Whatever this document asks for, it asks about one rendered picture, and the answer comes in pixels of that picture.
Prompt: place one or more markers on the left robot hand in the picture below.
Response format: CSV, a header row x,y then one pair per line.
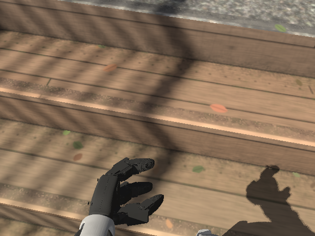
x,y
109,195

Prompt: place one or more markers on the robot left forearm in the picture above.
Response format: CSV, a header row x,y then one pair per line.
x,y
96,225

